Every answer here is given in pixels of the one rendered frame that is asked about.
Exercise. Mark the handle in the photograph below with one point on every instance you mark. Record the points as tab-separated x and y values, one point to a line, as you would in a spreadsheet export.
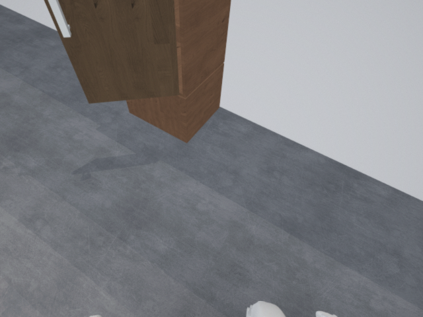
58	13

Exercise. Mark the right robot thigh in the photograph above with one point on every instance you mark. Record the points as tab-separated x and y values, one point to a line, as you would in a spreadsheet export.
264	309

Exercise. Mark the cupboard door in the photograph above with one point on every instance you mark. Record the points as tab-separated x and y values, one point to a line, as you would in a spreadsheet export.
121	49

